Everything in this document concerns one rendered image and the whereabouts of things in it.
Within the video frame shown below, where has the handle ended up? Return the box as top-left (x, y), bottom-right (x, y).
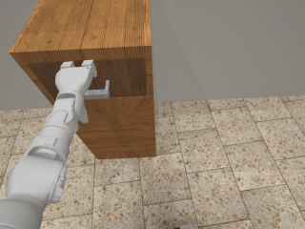
top-left (83, 80), bottom-right (110, 100)

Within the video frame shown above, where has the left robot upper arm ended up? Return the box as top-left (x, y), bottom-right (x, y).
top-left (0, 155), bottom-right (68, 229)

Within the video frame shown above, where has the left robot forearm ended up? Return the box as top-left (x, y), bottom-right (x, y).
top-left (5, 90), bottom-right (84, 196)

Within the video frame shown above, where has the drawer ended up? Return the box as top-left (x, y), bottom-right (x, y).
top-left (27, 57), bottom-right (148, 100)

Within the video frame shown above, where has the cabinet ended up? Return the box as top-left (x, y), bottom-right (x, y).
top-left (9, 0), bottom-right (156, 160)

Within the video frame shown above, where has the left robot hand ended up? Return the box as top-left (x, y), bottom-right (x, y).
top-left (55, 59), bottom-right (97, 123)

